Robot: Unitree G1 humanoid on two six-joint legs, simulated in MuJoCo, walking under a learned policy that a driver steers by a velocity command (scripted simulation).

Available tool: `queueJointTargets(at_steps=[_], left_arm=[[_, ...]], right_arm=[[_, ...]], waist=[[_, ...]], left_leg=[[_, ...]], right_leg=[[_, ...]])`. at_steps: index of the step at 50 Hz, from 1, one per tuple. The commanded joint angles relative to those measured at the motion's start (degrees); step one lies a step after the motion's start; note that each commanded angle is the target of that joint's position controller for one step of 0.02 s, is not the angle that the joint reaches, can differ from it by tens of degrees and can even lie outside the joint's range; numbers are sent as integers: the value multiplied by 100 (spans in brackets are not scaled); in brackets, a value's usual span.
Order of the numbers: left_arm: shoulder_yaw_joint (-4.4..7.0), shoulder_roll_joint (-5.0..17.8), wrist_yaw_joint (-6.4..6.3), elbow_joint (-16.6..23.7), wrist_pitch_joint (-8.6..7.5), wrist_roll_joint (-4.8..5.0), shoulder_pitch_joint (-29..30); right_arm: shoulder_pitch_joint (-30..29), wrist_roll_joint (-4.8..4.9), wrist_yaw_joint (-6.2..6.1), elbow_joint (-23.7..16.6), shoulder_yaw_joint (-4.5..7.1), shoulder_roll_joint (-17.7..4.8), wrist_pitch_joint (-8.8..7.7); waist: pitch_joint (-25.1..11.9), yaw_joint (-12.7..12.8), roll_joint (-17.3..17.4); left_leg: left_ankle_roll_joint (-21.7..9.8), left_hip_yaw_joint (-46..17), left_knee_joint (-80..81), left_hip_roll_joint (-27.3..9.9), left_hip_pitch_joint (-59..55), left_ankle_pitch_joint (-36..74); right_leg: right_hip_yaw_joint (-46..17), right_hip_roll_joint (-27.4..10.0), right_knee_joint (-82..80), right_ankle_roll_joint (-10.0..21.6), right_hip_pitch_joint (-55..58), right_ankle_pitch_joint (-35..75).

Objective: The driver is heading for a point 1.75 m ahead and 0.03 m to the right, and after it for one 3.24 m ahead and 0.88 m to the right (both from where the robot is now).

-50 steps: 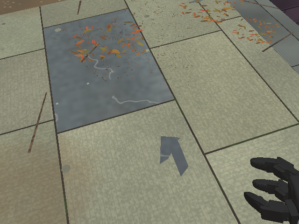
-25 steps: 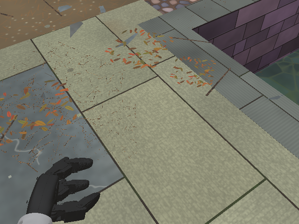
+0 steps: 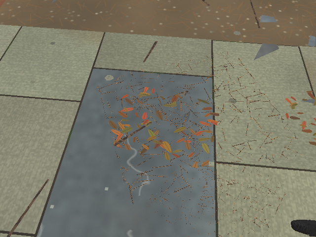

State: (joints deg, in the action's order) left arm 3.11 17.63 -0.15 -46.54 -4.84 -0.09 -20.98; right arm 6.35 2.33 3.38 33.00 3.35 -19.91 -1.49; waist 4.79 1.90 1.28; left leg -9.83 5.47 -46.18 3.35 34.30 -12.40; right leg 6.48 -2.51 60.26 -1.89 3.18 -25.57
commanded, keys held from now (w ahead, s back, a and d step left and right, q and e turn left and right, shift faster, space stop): w+q+shift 0.24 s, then w+shift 0.06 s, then w+e+shift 0.70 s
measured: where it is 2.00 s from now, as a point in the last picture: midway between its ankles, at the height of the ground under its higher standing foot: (207, 29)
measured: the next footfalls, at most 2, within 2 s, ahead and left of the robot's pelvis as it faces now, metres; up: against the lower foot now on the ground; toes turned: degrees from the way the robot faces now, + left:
right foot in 0.40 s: +0.61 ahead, -0.10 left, +0.00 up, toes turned +23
left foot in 0.82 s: +0.89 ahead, +0.21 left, +0.00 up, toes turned -3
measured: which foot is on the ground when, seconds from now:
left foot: down 0.00-0.42, up 0.44-0.80, down 0.82-1.00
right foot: up 0.00-0.38, down 0.40-0.82, up 0.84-1.00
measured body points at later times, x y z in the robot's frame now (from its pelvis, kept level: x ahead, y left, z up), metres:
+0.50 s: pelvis +0.45 -0.04 +0.03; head +0.47 -0.03 +0.48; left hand +0.51 +0.27 -0.06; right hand +0.62 -0.28 -0.08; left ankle +0.26 +0.03 -0.58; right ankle +0.57 -0.12 -0.69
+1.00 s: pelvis +0.86 +0.07 +0.05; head +0.87 +0.07 +0.50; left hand +1.00 +0.35 -0.05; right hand +0.95 -0.22 -0.05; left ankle +0.85 +0.21 -0.69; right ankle +0.81 -0.03 -0.58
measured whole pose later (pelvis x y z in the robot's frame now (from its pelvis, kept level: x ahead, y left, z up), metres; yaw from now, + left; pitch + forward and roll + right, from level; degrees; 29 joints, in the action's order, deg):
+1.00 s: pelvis +0.86 +0.07 +0.05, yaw -5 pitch +0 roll +3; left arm 3.6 19.0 -0.1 -39.6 -1.6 2.7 -16.8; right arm 14.1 -0.7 0.2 41.5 3.9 -17.0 -5.9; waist 0.6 -1.5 -2.6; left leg 1.4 2.5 -24.7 0.7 9.3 -15.5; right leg -1.3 -3.2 74.2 2.9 -31.2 -18.6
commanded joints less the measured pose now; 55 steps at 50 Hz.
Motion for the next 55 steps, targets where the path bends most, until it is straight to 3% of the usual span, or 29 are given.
queueJointTargets(at_steps=[1, 2, 3, 5, 6, 9, 12, 14, 17, 18, 20, 21, 22, 23, 24, 25, 27, 29, 33, 37, 39, 41, 42, 43, 44, 46, 48, 50, 55], left_arm=[[-11, 981, 76, 1333, -595, 231, 889], [-19, 877, 36, 1483, -607, 286, 1228], [-61, 739, -31, 1347, -561, 125, 1184], [-6, 766, -28, 1197, -379, 4, 824], [8, 743, -33, 1195, -306, -19, 841], [-108, 399, -30, 1573, -263, -162, 1832], [-156, 121, 72, 1830, -317, -92, 2494], [-53, 345, 95, 1851, -332, 73, 2524], [48, 563, 123, 1811, -349, 148, 2427], [157, 735, 110, 1703, -345, 149, 1957], [330, 1043, 22, 1272, -248, 186, -249], [408, 1561, 84, 1008, -237, -26, -897], [332, 1189, 215, 792, -255, 49, -1142], [225, 722, 187, 900, -208, 101, -610], [200, 649, 184, 952, -146, 35, -387], [200, 701, 211, 949, -135, 0, -248], [111, 452, 212, 893, -140, 2, -81], [71, 351, 178, 796, -124, 147, -121], [189, 654, 1, 739, -79, 229, -195], [204, 594, -51, 604, -5, 330, -511], [207, 540, -50, 502, 73, 333, -666], [193, 557, 3, 595, 124, 193, -437], [53, 147, 0, 786, 118, -23, -381], [-158, -403, -5, 1018, 49, 394, -1190], [-104, 69, -106, 883, 102, 500, -805], [-9, 346, -94, 978, 144, 235, 292], [12, 136, 26, 1149, 215, 231, 559], [-39, -94, 101, 1332, 352, 328, 714], [-114, 75, 299, 1664, 328, 201, 1342]], right_arm=[[2093, -141, -89, -40, 392, -1023, -131], [1855, -183, -73, 50, 367, -1008, -256], [1471, -196, -59, 28, 324, -882, -354], [941, -292, -127, -56, 247, -683, -389], [887, -219, -162, 1, 206, -548, -383], [1028, -73, -339, 166, 175, -482, -369], [1246, -22, -423, 349, 264, -645, -285], [1473, 10, -445, 516, 251, -549, -294], [1759, -50, -468, 778, 231, -401, -220], [1711, -131, -442, 785, 251, -488, -176], [1256, -404, -336, 629, 158, -429, -124], [2393, -139, -300, 595, -39, 341, -223], [2415, 19, -280, 679, -150, 234, -301], [1499, 42, -262, 470, -87, -204, -377], [581, -105, -251, 287, -116, -303, -478], [156, -226, -239, 137, -132, -215, -583], [179, -303, -216, 147, -131, -84, -648], [142, -328, -222, 137, -151, -42, -650], [-884, -337, -151, -179, -264, 140, -754], [-1195, -175, -194, -267, -132, -83, -740], [-1071, -118, -257, -258, -6, -270, -745], [277, -91, -360, -82, 218, -629, -747], [1723, -90, -445, 107, 328, -964, -663], [1964, -198, -327, 330, 361, -1296, -577], [1588, -194, -305, 210, 268, -697, -537], [1315, -246, -348, 398, 181, -302, -483], [995, -400, -336, 590, 102, 13, -475], [836, -289, -296, 736, 80, 179, -503], [390, -251, -373, 821, 202, -391, -570]], waist=[[-2162, -1063, 517], [-1129, -714, -237], [-808, -392, -773], [-396, 62, -469], [-215, 124, -365], [273, -167, -309], [113, -579, -76], [-22, -676, 223], [-17, -645, 518], [-269, -395, 611], [-1571, 838, 587], [-2622, 320, -1904], [-2539, 370, -2787], [-1429, 407, -1806], [-859, 485, -569], [-525, 331, -139], [-430, -38, -407], [-259, -186, -496], [151, 25, -448], [111, 120, -575], [-6, -2, -634], [-1011, -814, -590], [-2196, -1324, 86], [-2940, -741, 2558], [-2002, -889, 1830], [-678, -920, 180], [-249, -554, 332], [-141, -368, 388], [313, -156, -56]], left_leg=[[-1413, -5717, 3157, -1810, -5821, -2935], [-1214, -5437, 3383, -1713, -4714, -2617], [-1104, -4995, 3277, -1528, -3826, -1868], [-1100, -4132, 3282, -1030, -2474, -967], [-1082, -3783, 3355, -906, -2128, -736], [-896, -2873, 3508, -430, -1064, 23], [-423, -2505, 3373, -133, -406, -262], [-283, -2666, 3143, -326, -1006, -558], [-195, -2717, 2631, -797, -2576, 514], [-119, -2621, 2141, -889, -3042, 1975], [146, -2168, -538, -718, -2376, 3988], [654, -1647, -3287, 203, -377, 927], [661, -1543, -3805, 293, 685, -1439], [500, -1442, -3797, -137, 1262, -1130], [443, -1319, -3361, -270, 1055, -839], [449, -1315, -2816, -367, 908, -756], [540, -1385, -1823, -560, 361, -569], [736, -1315, -1003, -586, 179, -696], [1054, -1073, 805, -334, -753, 955], [1226, -1230, 1577, -207, -1944, 1748], [1141, -1180, 1832, -188, -2176, 1204], [833, -1277, 1729, -543, -3908, 610], [559, -2345, 1474, -1548, -5708, -660], [-330, -5626, 2646, -2886, -6850, -3127], [-129, -5688, 2989, -2710, -6139, -3613], [131, -3604, 3037, -2247, -4715, -1307], [148, -2498, 3193, -1907, -3770, -189], [199, -1827, 3360, -1869, -3396, 290], [331, -171, 3991, -1619, -2686, 1293]], right_leg=[[-1614, 334, 2969, 432, -5148, 32], [-1513, 209, 2297, 446, -5168, 363], [-1594, -38, 1800, 386, -4709, 555], [-1700, -203, 1176, 179, -3988, 686], [-1640, -263, 750, 73, -3907, 661], [-1213, -150, -903, -195, -3497, 1744], [-922, 268, -2413, -271, -2195, 3469], [-1127, 193, -2829, -281, -2084, 3821], [-1055, -2, -3134, -71, -2607, 3353], [-871, 99, -3045, 91, -2356, 2855], [-825, 5, -2364, 592, 77, 1804], [-3947, -1276, -3071, 1835, 2126, -367], [-6219, -1577, -4597, 1965, 2276, -2256], [-5921, -1511, -4726, 1742, 1588, -2337], [-5140, -1218, -4684, 1598, 678, -1258], [-4643, -974, -4671, 1615, 32, -409], [-3936, -490, -4819, 1622, -547, 400], [-3714, -438, -4921, 1750, -940, 721], [-3227, -268, -5189, 1611, -2181, 989], [-3282, -268, -5032, 1293, -2318, 954], [-3324, -298, -4493, 1145, -1814, 1633], [-2900, 63, -2465, 803, -2060, 3037], [-2427, 390, -528, 681, -2998, 2021], [-1816, 684, 1344, 476, -4753, -572], [-1625, 163, 1977, 470, -5434, -143], [-1287, -230, 1896, 473, -5409, 616], [-1320, -576, 1539, 492, -5066, 837], [-1253, -786, 1412, 500, -5119, 783], [-870, -750, -86, 375, -4827, 2435]])
Over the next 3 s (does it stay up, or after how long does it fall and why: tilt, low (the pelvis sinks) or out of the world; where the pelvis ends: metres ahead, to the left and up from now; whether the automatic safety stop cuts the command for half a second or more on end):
stays up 2.66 -0.48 0.03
